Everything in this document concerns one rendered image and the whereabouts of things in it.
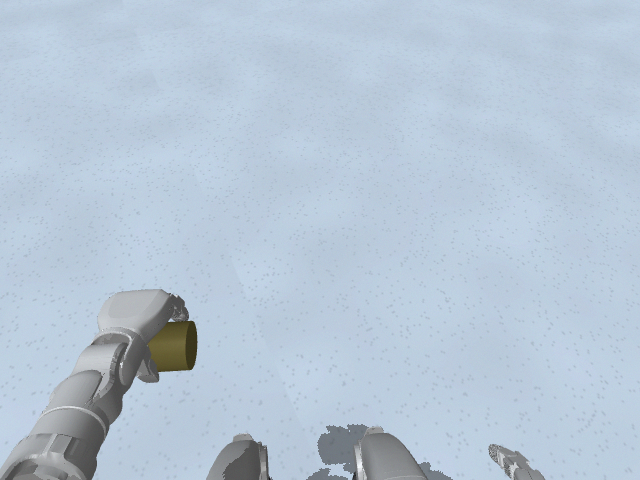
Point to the left robot arm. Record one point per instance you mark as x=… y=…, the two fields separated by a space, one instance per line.
x=65 y=441

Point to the can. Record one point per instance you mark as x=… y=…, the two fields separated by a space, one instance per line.
x=174 y=348

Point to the right robot hand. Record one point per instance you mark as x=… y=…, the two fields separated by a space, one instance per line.
x=516 y=466

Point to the left robot hand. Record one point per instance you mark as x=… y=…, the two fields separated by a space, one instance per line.
x=144 y=312

